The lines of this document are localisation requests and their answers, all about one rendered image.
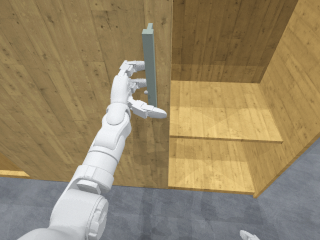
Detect right robot hand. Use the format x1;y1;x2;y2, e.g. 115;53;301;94
240;230;260;240

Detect robot left upper arm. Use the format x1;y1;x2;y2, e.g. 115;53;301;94
17;188;109;240

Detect wardrobe door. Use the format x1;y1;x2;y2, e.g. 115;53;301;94
0;152;23;172
0;0;173;189

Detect handle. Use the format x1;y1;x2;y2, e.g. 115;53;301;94
142;23;157;108

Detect robot left forearm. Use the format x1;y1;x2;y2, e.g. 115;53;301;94
49;103;132;225

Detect left robot hand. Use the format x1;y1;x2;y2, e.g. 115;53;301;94
110;60;167;119

